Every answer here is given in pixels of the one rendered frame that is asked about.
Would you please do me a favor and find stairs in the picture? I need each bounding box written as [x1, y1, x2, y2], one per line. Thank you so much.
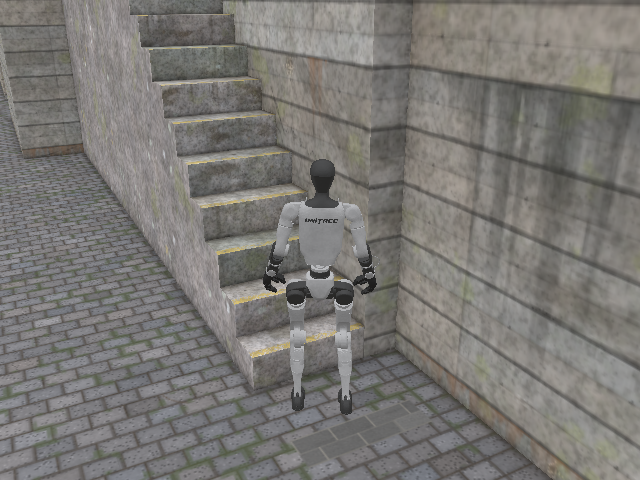
[62, 0, 365, 391]

